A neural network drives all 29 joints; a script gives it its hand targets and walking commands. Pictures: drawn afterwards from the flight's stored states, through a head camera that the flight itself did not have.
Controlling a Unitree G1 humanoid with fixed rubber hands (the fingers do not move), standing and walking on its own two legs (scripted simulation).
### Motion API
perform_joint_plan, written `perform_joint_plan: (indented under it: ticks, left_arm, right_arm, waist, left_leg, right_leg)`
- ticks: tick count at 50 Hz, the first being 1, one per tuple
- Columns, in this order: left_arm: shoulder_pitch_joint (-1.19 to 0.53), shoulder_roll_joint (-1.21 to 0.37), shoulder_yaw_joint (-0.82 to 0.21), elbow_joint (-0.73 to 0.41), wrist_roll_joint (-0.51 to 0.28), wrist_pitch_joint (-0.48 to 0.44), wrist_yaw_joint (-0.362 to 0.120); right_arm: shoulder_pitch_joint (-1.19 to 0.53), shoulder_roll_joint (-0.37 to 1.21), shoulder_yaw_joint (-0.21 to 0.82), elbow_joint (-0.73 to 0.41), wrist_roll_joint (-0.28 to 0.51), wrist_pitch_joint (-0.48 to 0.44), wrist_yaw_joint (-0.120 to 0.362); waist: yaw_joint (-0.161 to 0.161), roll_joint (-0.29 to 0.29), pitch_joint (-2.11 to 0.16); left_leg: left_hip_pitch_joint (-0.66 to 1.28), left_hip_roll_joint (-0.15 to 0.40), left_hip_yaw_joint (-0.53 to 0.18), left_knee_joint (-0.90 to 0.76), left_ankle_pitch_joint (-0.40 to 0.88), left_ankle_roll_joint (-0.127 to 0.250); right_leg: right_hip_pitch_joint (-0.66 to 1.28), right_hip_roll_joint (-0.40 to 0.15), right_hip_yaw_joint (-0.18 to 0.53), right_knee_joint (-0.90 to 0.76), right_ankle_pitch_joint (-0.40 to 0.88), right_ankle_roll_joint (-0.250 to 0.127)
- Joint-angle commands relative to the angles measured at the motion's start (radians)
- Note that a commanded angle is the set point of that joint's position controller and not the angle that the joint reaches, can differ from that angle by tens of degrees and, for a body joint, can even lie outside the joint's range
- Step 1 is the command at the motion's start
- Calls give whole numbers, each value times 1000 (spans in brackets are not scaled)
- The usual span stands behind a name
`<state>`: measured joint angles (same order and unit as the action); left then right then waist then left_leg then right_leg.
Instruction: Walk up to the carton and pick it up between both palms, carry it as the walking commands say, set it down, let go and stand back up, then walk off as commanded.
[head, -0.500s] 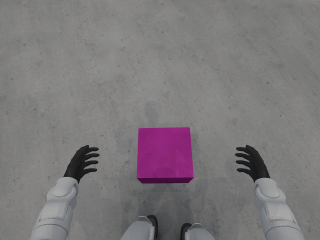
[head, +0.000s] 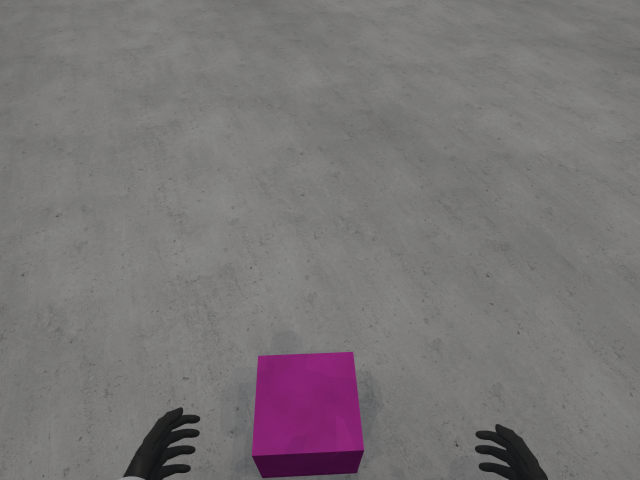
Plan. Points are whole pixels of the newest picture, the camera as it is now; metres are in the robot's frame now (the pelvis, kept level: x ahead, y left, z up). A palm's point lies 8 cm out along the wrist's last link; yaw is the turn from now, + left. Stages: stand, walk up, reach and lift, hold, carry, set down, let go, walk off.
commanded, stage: let go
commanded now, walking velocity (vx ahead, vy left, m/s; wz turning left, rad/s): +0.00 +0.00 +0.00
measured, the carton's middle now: (307, 414) +0.43 +0.06 -0.66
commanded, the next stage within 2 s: stand in 0.26 s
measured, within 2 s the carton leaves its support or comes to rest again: neither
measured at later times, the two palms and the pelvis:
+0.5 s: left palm out of the picture +0.14 +0.30 -0.08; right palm out of the picture +0.14 -0.27 -0.08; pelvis +0.01 +0.01 +0.00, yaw +0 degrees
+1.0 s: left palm out of the picture +0.13 +0.32 -0.09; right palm out of the picture +0.12 -0.27 -0.09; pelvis +0.01 +0.03 +0.00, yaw -1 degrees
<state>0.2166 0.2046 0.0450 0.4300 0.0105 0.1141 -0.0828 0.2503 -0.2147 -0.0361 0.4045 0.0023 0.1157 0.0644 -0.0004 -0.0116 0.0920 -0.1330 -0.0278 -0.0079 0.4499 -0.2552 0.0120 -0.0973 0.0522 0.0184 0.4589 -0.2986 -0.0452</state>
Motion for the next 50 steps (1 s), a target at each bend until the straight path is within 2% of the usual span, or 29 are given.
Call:
perform_joint_plan:
  ticks: [1,6,13,14,15,17,19,23,25,39,50]
  left_arm:
    - [-28,106,39,-85,9,13,2]
    - [-35,108,29,-80,7,30,6]
    - [-47,108,32,-117,-12,96,47]
    - [-59,242,52,6,24,19,89]
    - [-58,237,52,16,34,-19,99]
    - [-77,224,44,44,37,-60,97]
    - [-81,217,38,74,33,-83,89]
    - [-69,239,37,132,26,-104,90]
    - [-65,249,35,160,25,-109,95]
    - [-72,293,11,302,19,-120,106]
    - [-90,307,-4,383,16,-124,109]
  right_arm:
    - [-59,-79,-19,-97,2,8,3]
    - [-55,-79,-24,-87,-1,22,-4]
    - [-45,-98,-11,-60,16,-7,-30]
    - [-76,-188,-41,84,-50,-42,-66]
    - [-54,-206,-51,94,-56,-60,-80]
    - [-66,-203,-46,132,-58,-86,-84]
    - [-90,-200,-41,161,-51,-105,-80]
    - [-101,-218,-40,217,-42,-124,-81]
    - [-97,-230,-39,245,-40,-127,-85]
    - [-117,-289,-27,376,-37,-137,-94]
    - [-138,-303,-17,460,-31,-140,-93]
  waist:
    - [14,4,-19]
    - [5,-4,-16]
    - [-3,-24,-68]
    - [20,-66,-65]
    - [2,-46,-61]
    - [-5,-12,-53]
    - [1,9,-73]
    - [7,13,-137]
    - [6,21,-155]
    - [0,20,-151]
    - [-1,13,-128]
  left_leg:
    - [81,-7,-4,-37,126,-9]
    - [81,-10,-7,-28,140,-1]
    - [45,-21,-25,-11,141,1]
    - [-53,60,-48,-1,98,-25]
    - [-44,60,-61,-4,46,-23]
    - [-61,68,-80,-24,-28,-13]
    - [-73,81,-93,-35,16,-6]
    - [-37,94,-98,-19,227,-7]
    - [-20,100,-98,-16,280,-8]
    - [25,122,-114,-55,381,-3]
    - [39,129,-125,-103,335,0]
  right_leg:
    - [-69,-52,33,-99,183,65]
    - [-46,-46,28,-84,227,68]
    - [-37,-42,31,-52,286,69]
    - [-136,-90,61,-72,90,71]
    - [-147,-104,93,-94,-1,66]
    - [-178,-110,118,-113,-89,48]
    - [-143,-107,111,-98,-17,41]
    - [-63,-113,107,-68,213,46]
    - [-50,-115,104,-58,261,45]
    - [-27,-127,108,-68,318,46]
    - [-20,-139,117,-111,267,40]
